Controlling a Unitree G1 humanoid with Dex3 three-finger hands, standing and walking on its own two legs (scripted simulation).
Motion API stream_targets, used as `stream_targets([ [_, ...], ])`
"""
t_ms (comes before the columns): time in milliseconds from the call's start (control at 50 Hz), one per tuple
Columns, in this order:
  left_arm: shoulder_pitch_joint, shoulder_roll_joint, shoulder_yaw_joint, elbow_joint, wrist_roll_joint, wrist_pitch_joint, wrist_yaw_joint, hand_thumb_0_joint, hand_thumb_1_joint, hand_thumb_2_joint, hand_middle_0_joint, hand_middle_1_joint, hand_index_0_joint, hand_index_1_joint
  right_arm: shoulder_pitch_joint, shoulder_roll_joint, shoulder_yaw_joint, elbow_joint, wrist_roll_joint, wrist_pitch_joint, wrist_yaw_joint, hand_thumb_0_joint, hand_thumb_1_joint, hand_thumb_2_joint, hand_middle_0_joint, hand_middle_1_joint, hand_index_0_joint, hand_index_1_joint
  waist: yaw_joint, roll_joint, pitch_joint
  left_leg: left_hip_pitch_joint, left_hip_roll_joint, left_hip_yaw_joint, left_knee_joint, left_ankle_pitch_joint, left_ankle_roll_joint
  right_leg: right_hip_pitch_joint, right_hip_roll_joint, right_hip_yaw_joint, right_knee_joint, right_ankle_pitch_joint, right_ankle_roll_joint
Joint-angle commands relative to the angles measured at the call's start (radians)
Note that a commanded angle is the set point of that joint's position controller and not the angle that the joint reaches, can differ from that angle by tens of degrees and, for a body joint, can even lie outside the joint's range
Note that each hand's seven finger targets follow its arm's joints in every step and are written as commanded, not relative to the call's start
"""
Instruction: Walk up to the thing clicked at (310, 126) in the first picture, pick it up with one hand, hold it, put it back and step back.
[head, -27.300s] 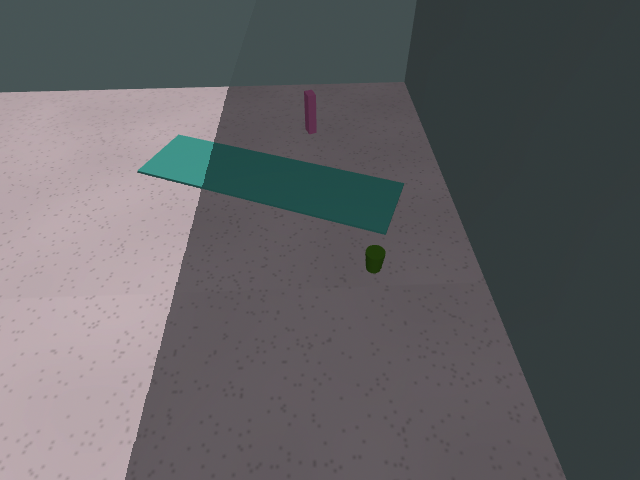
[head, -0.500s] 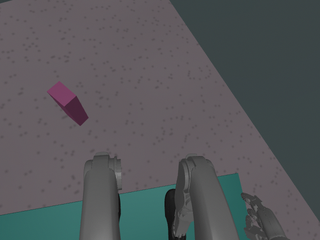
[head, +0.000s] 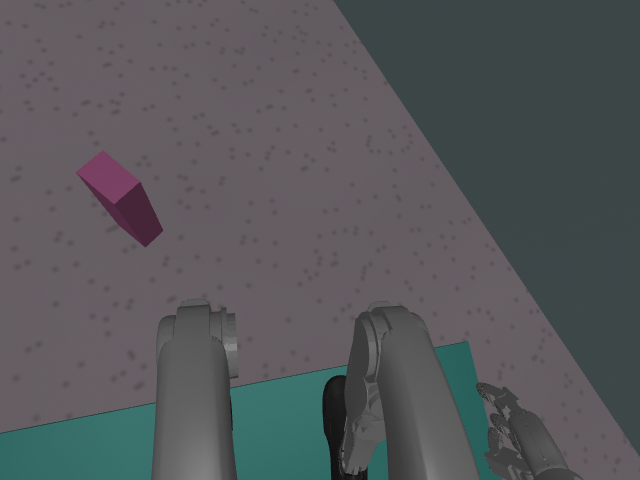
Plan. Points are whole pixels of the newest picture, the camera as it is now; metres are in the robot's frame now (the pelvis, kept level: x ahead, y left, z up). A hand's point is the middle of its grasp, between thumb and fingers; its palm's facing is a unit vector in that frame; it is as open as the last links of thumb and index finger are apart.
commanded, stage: go down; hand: left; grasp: from the side
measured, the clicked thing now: (127, 206) +0.49 +0.30 -0.29
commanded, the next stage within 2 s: approach in 0.22 s
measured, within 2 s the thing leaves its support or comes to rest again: neither
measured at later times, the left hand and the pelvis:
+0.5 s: hand out of the picture +0.36 +0.50 -0.01, palm faces +0.41 -0.91 -0.03, open 17.6 cm; pelvis +0.00 +0.00 -0.02, yaw -1 degrees
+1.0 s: hand (40, 224) +0.42 +0.39 -0.21, palm faces +0.33 -0.95 +0.00, open 17.5 cm; pelvis -0.01 +0.00 -0.08, yaw -6 degrees
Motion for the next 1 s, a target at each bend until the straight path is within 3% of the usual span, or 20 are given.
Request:
stream_targets([
  [0, -0.167, 0.495, 0.06, -0.211, -0.031, -0.055, 0.017, 0.0, -0.59, 0.076, -0.059, -0.069, -0.051, -0.08, 0.138, -0.26, -0.089, -0.039, 0.005, -0.008, -0.024, 0.0, -0.916, -0.906, 0.199, 0.3, 0.2, 0.3, 0.06, 0.423, -0.598, 0.583, 0.018, -0.02, -0.356, 0.07, -0.016, 0.141, 0.022, -0.017, -0.171, 0.101, -0.056],
  [40, -0.166, 0.498, 0.063, -0.21, -0.034, -0.059, 0.018, 0.0, -0.579, 0.074, -0.059, -0.068, -0.053, -0.078, 0.127, -0.262, -0.088, -0.045, 0.009, -0.007, -0.023, 0.0, -0.916, -0.906, 0.199, 0.3, 0.2, 0.3, 0.06, 0.423, -0.575, 0.567, 0.019, -0.03, -0.366, 0.033, -0.016, 0.118, 0.022, -0.021, -0.16, 0.083, -0.056],
  [100, -0.146, 0.488, 0.07, -0.189, -0.049, -0.06, 0.013, 0.0, -0.611, 0.079, -0.059, -0.069, -0.05, -0.083, 0.135, -0.262, -0.08, -0.047, 0.009, -0.005, -0.022, 0.0, -0.92, -0.908, 0.199, 0.3, 0.2, 0.3, 0.054, 0.406, -0.591, 0.577, 0.015, -0.021, -0.333, 0.115, -0.014, 0.133, 0.022, -0.018, -0.158, 0.126, -0.055],
  [180, -0.129, 0.47, 0.066, -0.133, -0.064, -0.063, 0.002, 0.0, -0.611, 0.078, -0.06, -0.063, -0.048, -0.079, 0.13, -0.258, -0.069, -0.049, 0.005, -0.008, -0.021, 0.0, -0.92, -0.908, 0.199, 0.3, 0.2, 0.3, 0.038, 0.345, -0.55, 0.51, 0.01, 0.002, -0.291, 0.118, -0.003, 0.154, 0.027, -0.014, -0.177, 0.121, -0.051],
  [280, -0.142, 0.536, 0.101, -0.147, -0.065, -0.077, -0.003, 0.0, -0.611, 0.084, -0.062, -0.066, -0.047, -0.084, 0.135, -0.262, -0.059, -0.049, -0.002, -0.008, -0.016, 0.0, -0.921, -0.909, 0.199, 0.3, 0.199, 0.3, 0.05, 0.341, -0.602, 0.521, 0.01, 0.013, -0.258, 0.169, 0.0, 0.191, 0.031, -0.013, -0.171, 0.148, -0.049],
  [300, -0.151, 0.537, 0.091, -0.142, -0.063, -0.08, -0.007, 0.0, -0.611, 0.134, -0.079, -0.1, -0.042, -0.143, 0.129, -0.265, -0.059, -0.046, -0.002, -0.006, -0.017, 0.0, -0.932, -0.911, 0.2, 0.301, 0.2, 0.301, 0.042, 0.357, -0.593, 0.507, 0.011, 0.014, -0.258, 0.148, -0.001, 0.189, 0.032, -0.015, -0.166, 0.132, -0.05],
  [320, -0.157, 0.544, 0.105, -0.138, -0.066, -0.086, -0.005, 0.0, -0.611, 0.072, -0.081, -0.075, -0.052, -0.107, 0.135, -0.271, -0.055, -0.043, -0.003, -0.005, -0.015, 0.0, -0.892, -0.901, 0.198, 0.301, 0.199, 0.301, 0.038, 0.361, -0.587, 0.512, 0.013, 0.005, -0.256, 0.157, -0.003, 0.183, 0.032, -0.022, -0.155, 0.141, -0.05],
  [400, -0.165, 0.494, 0.09, -0.07, -0.085, -0.117, -0.006, 0.0, -0.611, 0.057, -0.087, -0.077, -0.06, -0.109, 0.118, -0.269, -0.038, -0.043, -0.013, -0.008, -0.01, 0.0, -0.9, -0.902, 0.198, 0.3, 0.198, 0.301, 0.007, 0.314, -0.537, 0.46, 0.014, 0.003, -0.212, 0.143, 0.0, 0.161, 0.039, -0.028, -0.142, 0.135, -0.045],
  [460, -0.173, 0.436, 0.055, 0.008, -0.097, -0.153, 0.003, 0.0, -0.611, 0.047, -0.091, -0.077, -0.068, -0.104, 0.099, -0.271, -0.023, -0.044, -0.027, -0.009, -0.007, 0.0, -0.896, -0.899, 0.198, 0.301, 0.199, 0.301, -0.019, 0.267, -0.482, 0.391, 0.017, 0.004, -0.173, 0.097, 0.002, 0.16, 0.046, -0.038, -0.135, 0.113, -0.041],
  [580, -0.221, 0.405, 0.002, 0.078, -0.073, -0.228, 0.059, 0.0, -0.611, 0.06, -0.089, -0.087, -0.07, -0.112, 0.069, -0.289, 0.008, -0.056, -0.063, 0.011, 0.012, 0.0, -0.891, -0.897, 0.198, 0.301, 0.199, 0.301, -0.046, 0.281, -0.462, 0.389, 0.029, -0.016, -0.119, 0.096, -0.005, 0.139, 0.054, -0.063, -0.089, 0.119, -0.041],
  [640, -0.239, 0.446, -0.004, 0.034, -0.031, -0.279, 0.099, 0.0, -0.611, 0.082, -0.086, -0.106, -0.069, -0.129, 0.052, -0.3, 0.023, -0.059, -0.089, 0.031, 0.022, 0.0, -0.892, -0.898, 0.198, 0.301, 0.199, 0.301, -0.038, 0.36, -0.483, 0.46, 0.04, -0.028, -0.108, 0.145, -0.017, 0.12, 0.055, -0.072, -0.05, 0.145, -0.045],
  [720, -0.241, 0.497, 0.023, -0.033, 0.01, -0.358, 0.159, 0.0, -0.611, 0.1, -0.082, -0.132, -0.072, -0.147, 0.02, -0.317, 0.047, -0.059, -0.13, 0.071, 0.035, 0.0, -0.897, -0.899, 0.199, 0.3, 0.199, 0.301, -0.033, 0.484, -0.52, 0.577, 0.055, -0.056, -0.083, 0.277, -0.04, 0.103, 0.055, -0.093, 0.014, 0.209, -0.046],
  [760, -0.231, 0.467, 0.02, -0.059, 0.013, -0.396, 0.182, 0.0, -0.611, 0.111, -0.081, -0.142, -0.071, -0.157, 0.01, -0.322, 0.058, -0.06, -0.151, 0.091, 0.043, 0.0, -0.905, -0.901, 0.199, 0.3, 0.199, 0.3, -0.05, 0.512, -0.533, 0.623, 0.062, -0.065, -0.059, 0.351, -0.046, 0.105, 0.06, -0.102, 0.026, 0.242, -0.044],
  [800, -0.219, 0.428, 0.002, -0.038, 0.014, -0.428, 0.203, 0.0, -0.611, 0.119, -0.075, -0.149, -0.07, -0.16, -0.016, -0.335, 0.069, -0.057, -0.167, 0.106, 0.048, 0.0, -0.906, -0.902, 0.199, 0.3, 0.199, 0.3, -0.07, 0.555, -0.489, 0.64, 0.07, -0.09, -0.065, 0.35, -0.06, 0.061, 0.059, -0.121, 0.056, 0.227, -0.045],
  [840, -0.183, 0.377, -0.017, 0.034, 0.006, -0.448, 0.215, 0.0, -0.611, 0.123, -0.073, -0.157, -0.071, -0.166, -0.037, -0.34, 0.09, -0.064, -0.178, 0.119, 0.054, 0.0, -0.911, -0.903, 0.199, 0.3, 0.199, 0.3, -0.095, 0.526, -0.451, 0.613, 0.074, -0.104, -0.047, 0.332, -0.059, 0.064, 0.061, -0.136, 0.064, 0.229, -0.041],
  [900, -0.204, 0.321, -0.072, 0.068, 0.001, -0.482, 0.239, 0.0, -0.611, 0.116, -0.072, -0.161, -0.076, -0.165, -0.066, -0.347, 0.112, -0.076, -0.192, 0.135, 0.055, 0.0, -0.913, -0.902, 0.199, 0.3, 0.199, 0.3, -0.136, 0.471, -0.369, 0.479, 0.07, -0.096, -0.025, 0.193, -0.045, 0.093, 0.066, -0.147, 0.057, 0.195, -0.037],
  [980, -0.218, 0.3, -0.105, 0.13, 0.004, -0.529, 0.308, 0.0, -0.611, 0.075, -0.068, -0.145, -0.088, -0.136, -0.105, -0.353, 0.148, -0.096, -0.21, 0.146, 0.064, 0.0, -0.91, -0.898, 0.199, 0.3, 0.199, 0.3, -0.162, 0.391, -0.301, 0.362, 0.066, -0.096, 0.023, 0.074, -0.032, 0.125, 0.076, -0.159, 0.052, 0.148, -0.027],
])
